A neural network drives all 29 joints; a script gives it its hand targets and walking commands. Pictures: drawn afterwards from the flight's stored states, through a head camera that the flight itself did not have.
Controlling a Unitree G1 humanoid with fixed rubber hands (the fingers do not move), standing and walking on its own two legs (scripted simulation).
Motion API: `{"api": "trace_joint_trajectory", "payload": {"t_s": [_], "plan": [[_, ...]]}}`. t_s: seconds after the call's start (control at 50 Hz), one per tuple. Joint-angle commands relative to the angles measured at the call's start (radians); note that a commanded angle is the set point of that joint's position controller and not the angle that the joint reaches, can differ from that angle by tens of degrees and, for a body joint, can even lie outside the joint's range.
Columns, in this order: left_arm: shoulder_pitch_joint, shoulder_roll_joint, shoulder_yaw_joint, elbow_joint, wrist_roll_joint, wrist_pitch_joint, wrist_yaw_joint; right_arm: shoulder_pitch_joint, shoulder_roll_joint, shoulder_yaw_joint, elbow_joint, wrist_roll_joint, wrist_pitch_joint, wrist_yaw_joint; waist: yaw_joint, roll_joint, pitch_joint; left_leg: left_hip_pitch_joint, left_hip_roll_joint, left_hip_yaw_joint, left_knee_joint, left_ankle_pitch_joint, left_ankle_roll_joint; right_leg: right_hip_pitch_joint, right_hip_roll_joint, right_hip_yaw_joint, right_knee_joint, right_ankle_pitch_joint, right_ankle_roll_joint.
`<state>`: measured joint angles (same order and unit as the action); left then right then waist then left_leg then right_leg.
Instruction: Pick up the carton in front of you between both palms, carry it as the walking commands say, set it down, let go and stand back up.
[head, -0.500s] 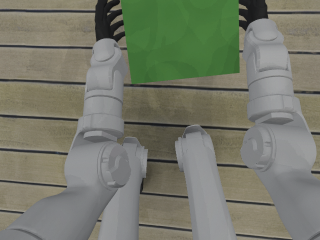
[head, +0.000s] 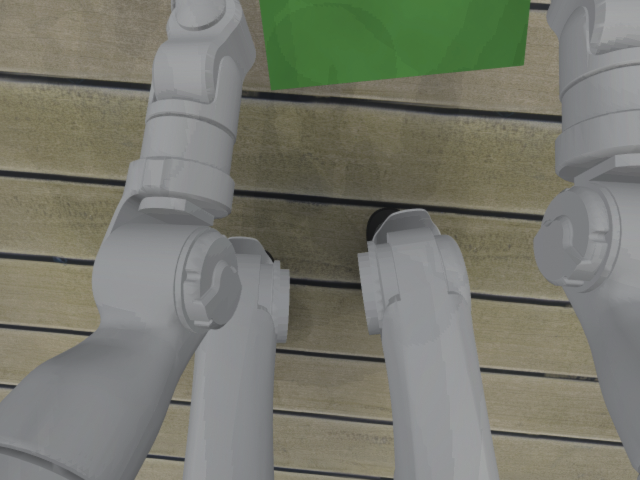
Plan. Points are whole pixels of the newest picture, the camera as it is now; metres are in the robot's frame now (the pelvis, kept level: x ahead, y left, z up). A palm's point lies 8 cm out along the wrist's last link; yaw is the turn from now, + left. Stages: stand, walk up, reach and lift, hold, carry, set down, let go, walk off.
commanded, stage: set down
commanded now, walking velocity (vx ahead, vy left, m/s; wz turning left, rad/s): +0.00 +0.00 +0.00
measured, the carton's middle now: out of the picture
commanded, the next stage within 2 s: none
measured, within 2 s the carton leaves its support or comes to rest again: rests again in 0.32 s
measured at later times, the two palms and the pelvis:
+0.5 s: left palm out of the picture +0.54 +0.01 -0.19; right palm out of the picture +0.50 -0.30 -0.19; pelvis -0.01 +0.01 -0.02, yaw +0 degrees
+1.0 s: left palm out of the picture +0.55 +0.01 -0.20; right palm out of the picture +0.50 -0.30 -0.21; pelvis -0.01 +0.01 -0.04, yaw +0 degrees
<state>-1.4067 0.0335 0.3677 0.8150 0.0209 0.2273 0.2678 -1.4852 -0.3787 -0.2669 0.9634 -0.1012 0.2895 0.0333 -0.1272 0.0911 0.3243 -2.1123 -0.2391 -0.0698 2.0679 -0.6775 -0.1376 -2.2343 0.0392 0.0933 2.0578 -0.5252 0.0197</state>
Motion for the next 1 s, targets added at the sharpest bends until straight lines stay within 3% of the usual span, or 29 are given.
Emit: {"api": "trace_joint_trajectory", "payload": {"t_s": [0.0, 0.32, 0.42, 0.7, 0.84, 0.94, 0.98], "plan": [[-0.674, -0.826, -0.446, -0.087, -0.110, -0.032, -0.260, -0.502, 0.829, 0.285, -0.111, 0.145, -0.053, 0.266, -0.115, 0.002, -1.310, 0.335, -0.011, 0.183, -0.106, 0.387, 0.062, 0.877, 0.033, -0.120, -0.122, 0.601, -0.012], [-0.687, -0.728, -0.389, 0.005, -0.111, -0.042, -0.273, -0.545, 0.706, 0.209, -0.047, 0.129, -0.072, 0.287, -0.125, 0.045, -1.057, 0.341, 0.005, 0.155, -0.070, 0.294, 0.085, 0.627, 0.020, -0.126, -0.092, 0.377, -0.043], [-0.649, -0.688, -0.345, 0.064, -0.083, -0.036, -0.279, -0.509, 0.678, 0.170, 0.016, 0.103, -0.070, 0.295, -0.113, 0.059, -0.946, 0.307, 0.010, 0.154, -0.069, 0.244, 0.090, 0.566, 0.015, -0.120, -0.086, 0.310, -0.049], [-0.512, -0.626, -0.273, 0.149, -0.015, -0.029, -0.297, -0.386, 0.617, 0.099, 0.125, 0.034, -0.062, 0.311, -0.100, 0.073, -0.756, 0.219, 0.013, 0.148, -0.045, 0.234, 0.093, 0.504, 0.011, -0.092, -0.057, 0.303, -0.062], [-0.459, -0.555, -0.235, 0.175, 0.019, -0.018, -0.297, -0.347, 0.552, 0.061, 0.151, -0.007, -0.054, 0.311, -0.086, 0.069, -0.660, 0.213, 0.020, 0.140, -0.043, 0.165, 0.094, 0.464, 0.007, -0.086, -0.058, 0.209, -0.067], [-0.453, -0.486, -0.220, 0.160, 0.026, -0.019, -0.279, -0.343, 0.473, 0.028, 0.177, -0.015, -0.065, 0.296, -0.085, 0.065, -0.664, 0.263, 0.027, 0.142, -0.035, 0.164, 0.082, 0.468, -0.001, -0.093, -0.052, 0.197, -0.057], [-0.430, -0.386, -0.199, 0.156, 0.031, -0.024, -0.256, -0.323, 0.363, -0.008, 0.186, -0.019, -0.080, 0.271, -0.089, 0.065, -0.676, 0.297, 0.033, 0.145, -0.032, 0.170, 0.072, 0.483, -0.009, -0.100, -0.051, 0.201, -0.049]]}}
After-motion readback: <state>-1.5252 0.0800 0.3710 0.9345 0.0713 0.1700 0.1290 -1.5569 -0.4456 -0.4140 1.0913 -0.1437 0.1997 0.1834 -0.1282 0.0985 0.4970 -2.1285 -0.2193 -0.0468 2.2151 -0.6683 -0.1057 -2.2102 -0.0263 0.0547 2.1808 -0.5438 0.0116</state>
